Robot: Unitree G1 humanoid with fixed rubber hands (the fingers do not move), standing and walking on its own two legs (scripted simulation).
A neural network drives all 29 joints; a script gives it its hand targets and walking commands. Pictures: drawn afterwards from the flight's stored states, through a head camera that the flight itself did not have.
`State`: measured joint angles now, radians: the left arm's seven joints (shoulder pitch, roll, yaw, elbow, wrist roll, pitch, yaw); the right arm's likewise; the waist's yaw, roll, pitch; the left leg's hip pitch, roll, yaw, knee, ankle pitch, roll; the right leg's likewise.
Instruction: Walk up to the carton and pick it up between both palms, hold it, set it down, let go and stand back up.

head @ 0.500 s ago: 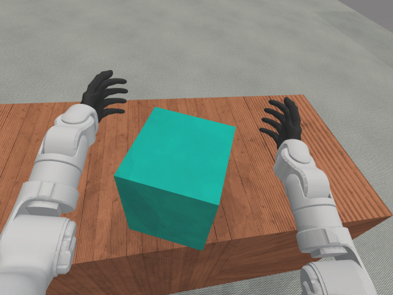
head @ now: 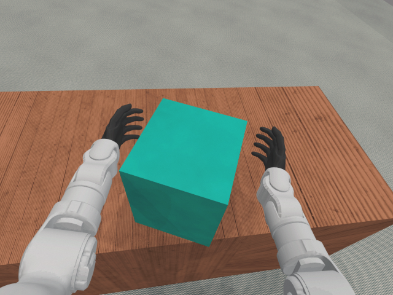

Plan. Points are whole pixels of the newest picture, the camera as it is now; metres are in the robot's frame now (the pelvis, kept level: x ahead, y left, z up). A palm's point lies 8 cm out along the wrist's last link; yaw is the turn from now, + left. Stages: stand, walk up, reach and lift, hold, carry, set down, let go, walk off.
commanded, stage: reach and lift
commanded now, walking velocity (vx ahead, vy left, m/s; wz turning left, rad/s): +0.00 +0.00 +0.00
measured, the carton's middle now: (186, 175) +0.40 -0.03 -0.03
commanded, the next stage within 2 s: none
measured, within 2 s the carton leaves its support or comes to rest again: neither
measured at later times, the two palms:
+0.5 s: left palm (121, 150) +0.45 +0.12 +0.02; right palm (262, 172) +0.36 -0.20 +0.01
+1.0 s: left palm (127, 154) +0.43 +0.11 +0.02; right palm (253, 179) +0.35 -0.17 +0.01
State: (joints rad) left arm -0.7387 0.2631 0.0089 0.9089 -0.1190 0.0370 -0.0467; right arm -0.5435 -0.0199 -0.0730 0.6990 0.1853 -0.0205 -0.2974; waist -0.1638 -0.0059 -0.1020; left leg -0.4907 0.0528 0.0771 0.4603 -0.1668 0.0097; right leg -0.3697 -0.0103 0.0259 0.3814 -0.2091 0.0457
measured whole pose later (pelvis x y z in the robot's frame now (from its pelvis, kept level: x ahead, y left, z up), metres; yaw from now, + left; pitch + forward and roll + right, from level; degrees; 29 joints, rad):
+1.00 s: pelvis -0.01 +0.02 -0.01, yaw +1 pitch +19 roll -4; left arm -0.91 0.09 0.24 1.27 0.28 -0.29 0.00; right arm -0.68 0.11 -0.54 1.08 -0.21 -0.42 -0.22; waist -0.16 0.01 -0.14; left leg -0.72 0.05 0.04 0.57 -0.18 0.03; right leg -0.55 -0.01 -0.01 0.42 -0.19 0.06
